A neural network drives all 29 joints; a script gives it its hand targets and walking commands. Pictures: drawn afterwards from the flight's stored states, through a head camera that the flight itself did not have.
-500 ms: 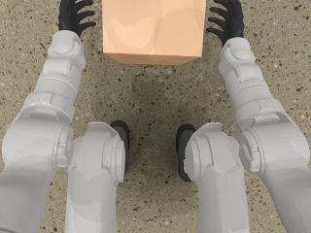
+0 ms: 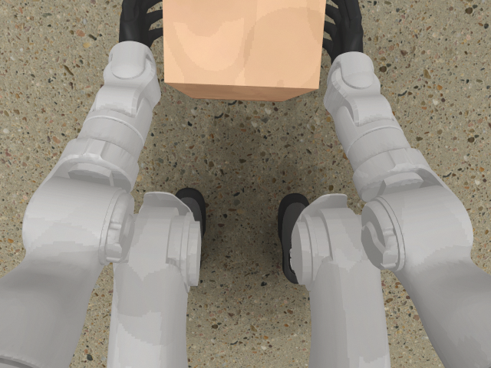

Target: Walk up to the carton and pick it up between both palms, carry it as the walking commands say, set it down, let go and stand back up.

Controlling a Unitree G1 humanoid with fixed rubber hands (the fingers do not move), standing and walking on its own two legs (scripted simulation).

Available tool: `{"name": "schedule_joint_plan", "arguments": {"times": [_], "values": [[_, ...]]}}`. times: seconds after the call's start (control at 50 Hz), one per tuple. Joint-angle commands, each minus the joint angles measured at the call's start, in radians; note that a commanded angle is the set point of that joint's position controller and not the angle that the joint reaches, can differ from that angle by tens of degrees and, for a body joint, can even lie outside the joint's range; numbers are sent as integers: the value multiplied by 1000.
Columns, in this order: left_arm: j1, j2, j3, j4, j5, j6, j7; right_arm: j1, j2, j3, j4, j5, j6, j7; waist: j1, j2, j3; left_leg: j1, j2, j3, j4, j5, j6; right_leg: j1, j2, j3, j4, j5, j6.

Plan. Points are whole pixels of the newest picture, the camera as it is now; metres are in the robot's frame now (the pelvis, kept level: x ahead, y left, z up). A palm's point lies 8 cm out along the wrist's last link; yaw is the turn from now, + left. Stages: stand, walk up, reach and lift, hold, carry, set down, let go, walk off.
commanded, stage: reach and lift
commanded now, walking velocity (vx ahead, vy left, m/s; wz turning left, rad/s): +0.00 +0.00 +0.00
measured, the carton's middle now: (240, 45) +0.52 +0.02 -0.26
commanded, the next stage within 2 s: none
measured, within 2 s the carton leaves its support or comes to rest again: leaves its support in 0.54 s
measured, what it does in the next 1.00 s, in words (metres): stands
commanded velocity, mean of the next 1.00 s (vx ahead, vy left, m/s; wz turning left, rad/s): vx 0.00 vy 0.00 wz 0.00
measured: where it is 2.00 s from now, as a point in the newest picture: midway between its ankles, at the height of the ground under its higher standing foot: (242, 250)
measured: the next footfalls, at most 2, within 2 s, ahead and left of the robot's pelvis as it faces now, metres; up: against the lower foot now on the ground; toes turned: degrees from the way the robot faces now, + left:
none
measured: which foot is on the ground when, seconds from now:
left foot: down 0.00-1.00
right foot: down 0.00-1.00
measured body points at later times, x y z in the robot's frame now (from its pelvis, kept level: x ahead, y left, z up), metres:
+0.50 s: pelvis +0.01 +0.00 -0.02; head +0.35 +0.02 +0.27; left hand +0.52 +0.16 -0.19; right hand +0.53 -0.11 -0.19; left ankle +0.12 +0.12 -0.35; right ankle +0.12 -0.12 -0.35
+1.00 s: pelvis +0.01 +0.00 +0.00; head +0.33 +0.02 +0.32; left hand +0.52 +0.17 -0.13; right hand +0.53 -0.10 -0.13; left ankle +0.12 +0.13 -0.35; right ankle +0.12 -0.12 -0.35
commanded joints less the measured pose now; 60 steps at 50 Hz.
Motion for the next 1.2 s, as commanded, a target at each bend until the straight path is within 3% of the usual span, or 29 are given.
{"name": "schedule_joint_plan", "arguments": {"times": [0.0,0.12,0.3,0.56,0.82,1.02,1.18], "values": [[-269,-249,-73,-102,21,-8,-61,-249,269,70,-98,-21,-9,57,19,14,-1014,574,-49,43,-149,218,-3,478,41,-58,-156,215,-10],[-440,-665,-99,-119,89,44,-174,-439,672,100,-109,-97,30,167,18,29,-992,535,-79,59,-116,190,-5,437,75,-64,-119,177,-21],[-450,-870,-46,-176,158,108,-253,-454,898,51,-159,-165,96,249,33,10,-1007,535,-100,88,-71,224,1,425,96,-80,-79,207,-24],[-448,-1018,-119,-313,140,140,-257,-469,1023,135,-289,-134,123,244,30,12,-1191,609,-120,103,-48,337,-4,502,114,-98,-63,312,-20],[-475,-1112,-169,-411,153,218,-259,-563,1098,205,-416,-129,189,219,26,12,-1352,716,-128,129,-112,222,-15,613,120,-116,-127,202,-2],[-436,-1175,-128,-393,221,276,-286,-518,1154,138,-373,-203,239,240,11,39,-1293,698,-135,121,-187,187,-22,566,123,-110,-187,171,-9],[-402,-1198,-124,-409,244,286,-287,-489,1168,140,-393,-218,245,249,16,45,-1356,749,-136,114,-221,257,-29,595,130,-111,-215,226,-8]]}}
